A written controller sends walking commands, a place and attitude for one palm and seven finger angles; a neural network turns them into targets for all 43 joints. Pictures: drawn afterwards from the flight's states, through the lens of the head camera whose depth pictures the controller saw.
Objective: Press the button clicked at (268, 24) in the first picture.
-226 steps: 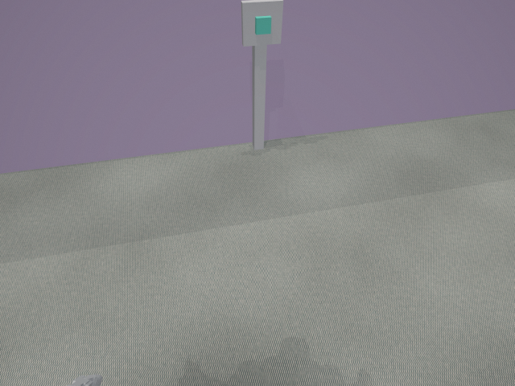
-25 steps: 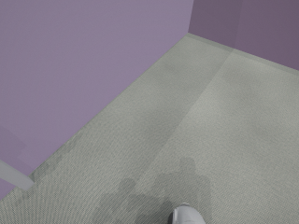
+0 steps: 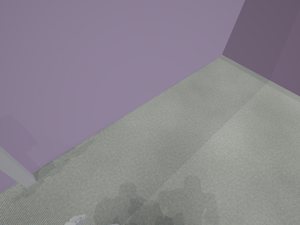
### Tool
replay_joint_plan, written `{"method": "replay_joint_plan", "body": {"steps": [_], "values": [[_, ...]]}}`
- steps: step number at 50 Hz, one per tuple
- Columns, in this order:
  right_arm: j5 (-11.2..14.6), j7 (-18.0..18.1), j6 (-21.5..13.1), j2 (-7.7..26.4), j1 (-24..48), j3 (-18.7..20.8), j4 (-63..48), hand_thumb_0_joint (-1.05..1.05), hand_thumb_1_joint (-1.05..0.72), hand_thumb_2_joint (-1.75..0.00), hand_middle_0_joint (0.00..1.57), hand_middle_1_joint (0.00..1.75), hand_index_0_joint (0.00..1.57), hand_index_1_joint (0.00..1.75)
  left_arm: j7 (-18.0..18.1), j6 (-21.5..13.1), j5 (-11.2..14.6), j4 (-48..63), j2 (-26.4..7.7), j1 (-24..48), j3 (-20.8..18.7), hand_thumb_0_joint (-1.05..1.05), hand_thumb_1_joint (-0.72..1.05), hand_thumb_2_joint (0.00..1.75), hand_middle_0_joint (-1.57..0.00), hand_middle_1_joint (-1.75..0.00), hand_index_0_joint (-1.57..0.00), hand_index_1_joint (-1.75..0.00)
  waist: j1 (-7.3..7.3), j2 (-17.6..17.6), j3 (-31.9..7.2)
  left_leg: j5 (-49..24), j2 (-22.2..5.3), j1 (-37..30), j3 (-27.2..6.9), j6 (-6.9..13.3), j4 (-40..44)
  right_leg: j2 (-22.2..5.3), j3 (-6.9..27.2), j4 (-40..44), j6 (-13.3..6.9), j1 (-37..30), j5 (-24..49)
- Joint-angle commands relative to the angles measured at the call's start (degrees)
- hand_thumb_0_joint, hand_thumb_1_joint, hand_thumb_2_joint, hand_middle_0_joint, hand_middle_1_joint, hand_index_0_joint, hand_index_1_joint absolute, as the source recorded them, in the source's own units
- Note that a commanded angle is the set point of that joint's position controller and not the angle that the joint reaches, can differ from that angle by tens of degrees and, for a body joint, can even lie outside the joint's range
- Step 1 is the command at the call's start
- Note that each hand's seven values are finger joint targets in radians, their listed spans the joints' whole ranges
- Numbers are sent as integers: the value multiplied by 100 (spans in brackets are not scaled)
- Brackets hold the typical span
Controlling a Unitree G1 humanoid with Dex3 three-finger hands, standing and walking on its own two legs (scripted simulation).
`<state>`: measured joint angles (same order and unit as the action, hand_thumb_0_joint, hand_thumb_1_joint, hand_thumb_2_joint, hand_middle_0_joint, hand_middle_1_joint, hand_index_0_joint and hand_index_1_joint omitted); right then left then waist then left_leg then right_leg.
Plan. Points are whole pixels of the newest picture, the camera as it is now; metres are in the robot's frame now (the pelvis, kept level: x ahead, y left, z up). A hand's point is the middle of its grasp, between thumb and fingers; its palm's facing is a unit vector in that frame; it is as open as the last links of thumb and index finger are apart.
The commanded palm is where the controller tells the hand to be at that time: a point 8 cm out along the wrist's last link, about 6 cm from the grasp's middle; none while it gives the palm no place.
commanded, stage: turn to face it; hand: left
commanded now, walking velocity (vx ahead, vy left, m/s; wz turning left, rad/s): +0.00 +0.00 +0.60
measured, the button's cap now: out of the picture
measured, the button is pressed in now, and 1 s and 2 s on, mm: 0 0 0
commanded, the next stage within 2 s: take the last steps up to it in 1.16 s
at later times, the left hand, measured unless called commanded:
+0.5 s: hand out of the picture +0.08 +0.20 -0.13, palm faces +0.28 -0.91 -0.30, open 7.4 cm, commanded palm none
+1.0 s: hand out of the picture -0.10 +0.18 -0.17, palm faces +0.57 -0.78 -0.27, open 7.4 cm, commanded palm none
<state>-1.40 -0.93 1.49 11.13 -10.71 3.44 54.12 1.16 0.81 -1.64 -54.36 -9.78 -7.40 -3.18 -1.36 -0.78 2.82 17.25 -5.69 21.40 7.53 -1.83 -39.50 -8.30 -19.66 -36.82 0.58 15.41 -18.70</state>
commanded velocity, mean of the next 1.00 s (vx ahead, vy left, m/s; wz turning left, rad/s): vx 0.00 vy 0.00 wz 0.52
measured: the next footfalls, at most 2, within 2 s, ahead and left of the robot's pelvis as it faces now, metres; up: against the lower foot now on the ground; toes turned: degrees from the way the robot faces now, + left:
right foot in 0.50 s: +0.09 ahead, -0.15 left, +0.00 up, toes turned +15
left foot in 0.94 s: -0.03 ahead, +0.09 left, +0.00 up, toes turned +39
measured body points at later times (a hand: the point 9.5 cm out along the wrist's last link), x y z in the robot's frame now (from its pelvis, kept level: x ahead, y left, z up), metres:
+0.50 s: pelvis +0.02 -0.03 +0.01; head +0.06 -0.04 +0.46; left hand +0.06 +0.25 -0.11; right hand +0.15 -0.27 -0.14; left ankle +0.04 +0.10 -0.72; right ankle +0.05 -0.16 -0.72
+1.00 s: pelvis +0.01 -0.02 +0.01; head +0.04 +0.03 +0.45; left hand -0.13 +0.22 -0.15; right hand +0.25 -0.16 -0.12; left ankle -0.07 +0.06 -0.72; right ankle +0.05 -0.16 -0.68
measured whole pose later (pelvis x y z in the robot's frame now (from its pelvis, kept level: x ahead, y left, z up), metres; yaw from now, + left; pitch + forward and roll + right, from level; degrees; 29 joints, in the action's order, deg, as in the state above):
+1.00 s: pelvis +0.01 -0.02 +0.01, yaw +34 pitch +1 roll +0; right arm -1.0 -1.1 1.4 13.3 -5.5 2.8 52.1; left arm 1.4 3.8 -1.3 -54.3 -15.4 -14.6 -3.7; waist 1.5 -3.0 5.8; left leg 19.6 -1.3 15.9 5.0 1.4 -35.4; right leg -9.5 -8.3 -52.2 4.3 20.6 -31.0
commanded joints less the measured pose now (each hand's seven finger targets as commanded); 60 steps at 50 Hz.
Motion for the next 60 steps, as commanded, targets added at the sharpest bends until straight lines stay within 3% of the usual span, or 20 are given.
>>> {"method": "replay_joint_plan", "body": {"steps": [1, 3, 5, 7, 17, 21, 23, 24, 25, 26, 29, 31, 40, 42, 45, 46, 47, 48, 52, 60], "values": [[-66, 76, -91, 1512, -1203, 361, -230, 0, -90, -90, 20, 30, 20, 30, -8, 59, 44, 835, -611, 183, -177, 0, 90, 90, -20, -30, -20, -30, -475, 2071, -438, -2332, -2071, -1228, -3406, 1401, 2334, 235, 1173, -2600, 391, 1878, -2111], [-20, 167, -135, 1330, -741, 310, -323, 0, -90, -90, 20, 30, 20, 30, -24, 24, 39, 776, -638, 234, -245, 0, 90, 90, -20, -30, -20, -30, -240, 1421, -648, -2021, -1568, -1376, -2921, 1274, 2080, 179, 1822, -3328, 355, 2279, -1191], [-6, 189, -200, 1079, -235, 218, -489, 0, -90, -90, 20, 30, 20, 30, -76, 6, 36, 573, -693, -112, -265, 0, 90, 90, -20, -30, -20, -30, 32, 779, -757, -2428, -1064, -1407, -2078, 1008, 1958, 141, 1877, -3259, 437, 2050, -414], [22, 195, -227, 1092, -239, 217, -496, 0, -90, -90, 20, 30, 20, 30, -59, 33, 60, 498, -754, -290, -255, 0, 90, 90, -20, -30, -20, -30, 36, 706, -912, -2938, -909, -1610, -1826, 1027, 1907, 171, 1909, -3006, 493, 1859, -282], [2, 129, -67, 1338, -352, 338, -410, 0, -90, -90, 20, 30, 20, 30, 8, 79, 118, 752, -813, 21, -208, 0, 90, 90, -20, -30, -20, -30, -144, 914, -662, -2278, -785, -1449, -2611, 1222, 1950, 456, 1957, -1498, 510, 1293, -699], [-8, 100, 3, 1379, -60, 385, -510, 0, -90, -90, 20, 30, 20, 30, 36, 51, 149, 739, -825, -297, -183, 0, 90, 90, -20, -30, -20, -30, -8, 1040, -673, -2106, -581, -848, -2878, 1123, 1815, 682, 1879, -418, 383, 368, -572], [32, 78, 32, 1328, 184, 396, -609, 0, -90, -90, 20, 30, 20, 30, 54, -5, 155, 655, -922, -813, -218, 0, 90, 90, -20, -30, -20, -30, 263, 804, -774, -1627, -280, -233, -2761, 838, 1450, 698, 1791, 850, 321, -637, 276], [83, 45, 41, 1098, 188, 376, -668, 0, -90, -90, 20, 30, 20, 30, 88, -65, 97, 658, -1227, -1032, -263, 0, 90, 90, -20, -30, -20, -30, 382, 138, -801, -828, 122, 532, -2437, 500, 769, 95, 2361, 1833, 146, -1399, 314], [107, 24, 36, 649, 104, 310, -826, 0, -90, -90, 20, 30, 20, 30, 123, -109, -11, 735, -1790, -1008, -368, 0, 90, 90, -20, -30, -20, -30, 385, -1690, -587, 1070, 1053, 1643, -1144, -54, -734, -1653, 4156, 2448, -515, -1614, 154], [7, 30, 57, 894, 154, 366, -849, 0, -90, -90, 20, 30, 20, 30, 113, -44, 43, 888, -1847, -710, -286, 0, 90, 90, -20, -30, -20, -30, 314, -1221, -431, 1530, 846, 1427, -1220, -27, -1931, -2104, 4048, 2421, -895, -609, 270], [-19, -77, 207, 909, -55, 385, -540, 0, -90, -90, 20, 30, 20, 30, 103, -79, 47, 1054, -1243, 181, -186, 0, 90, 90, -20, -30, -20, -30, -147, -1007, 221, 478, 441, 1264, -1122, -103, -3214, -1150, 2839, 2355, -546, 364, 108], [-3, -103, 182, 842, -91, 323, -458, 0, -90, -90, 20, 30, 20, 30, 88, -140, 39, 1011, -1086, 27, -127, 0, 90, 90, -20, -30, -20, -30, -97, -986, 90, 205, 410, 1287, -889, -233, -3168, -891, 2140, 1978, -521, -188, 1334], [76, -79, 126, 644, 732, 130, -642, 0, -90, -90, 20, 30, 20, 30, 70, -88, -25, 563, -1490, -987, -240, 0, 90, 90, -20, -30, -20, -30, 436, -1213, -402, 900, 410, 583, -263, -238, -780, -1224, 1573, 1252, -721, -1371, 3597], [95, -60, 88, 664, 658, 103, -630, 0, -90, -90, 20, 30, 20, 30, 61, -64, -23, 524, -1574, -970, -274, 0, 90, 90, -20, -30, -20, -30, 429, -1290, -504, 825, 467, 172, -125, -148, -233, -1272, 1499, 1065, -677, -1323, 3703], [63, -36, -15, 910, 13, 157, -465, 0, -90, -90, 20, 30, 20, 30, 38, -25, 63, 485, -1499, -774, -294, 0, 90, 90, -20, -30, -20, -30, 14, -782, -832, -754, 401, -1300, -120, 18, 1633, -1028, 1023, 3, -160, -707, 3129], [7, -8, -84, 1529, -266, 300, -461, 0, -90, -90, 20, 30, 20, 30, 0, -1, 112, 629, -1224, -881, -261, 0, 90, 90, -20, -30, -20, -30, -124, 700, -1184, -2502, -795, -2578, -1605, 540, 1782, -443, 774, -1167, 258, 694, 1338], [59, 21, -60, 1966, -639, 388, -364, 0, -90, -90, 20, 30, 20, 30, -12, 10, 87, 862, -866, -602, -105, 0, 90, 90, -20, -30, -20, -30, -322, 1827, -1138, -4843, -1949, -2779, -2706, 1309, 1750, 47, 1052, -2154, 474, 1735, -2006], [60, 97, -65, 1785, -815, 352, -185, 0, -90, -90, 20, 30, 20, 30, 65, 99, 49, 821, -956, -221, -109, 0, 90, 90, -20, -30, -20, -30, -440, 1468, -1083, -4565, -1827, -2340, -2465, 1423, 1710, 30, 1648, -2603, 401, 1622, -1945], [34, 196, -111, 1240, 171, 154, -405, 0, -90, -90, 20, 30, 20, 30, -39, 95, 81, 437, -916, -502, -141, 0, 90, 90, -20, -30, -20, -30, 76, 1012, -486, -4035, -878, -1764, -1495, 1071, 1732, 116, 1753, -2763, 450, 1560, -706], [17, 184, -87, 1190, -20, 162, -249, 0, -90, -90, 20, 30, 20, 30, -16, 116, 103, 464, -773, -330, -60, 0, 90, 90, -20, -30, -20, -30, 4, 935, -400, -3564, -824, -1604, -1685, 1166, 1847, 384, 1677, -1334, 444, 923, -667]]}}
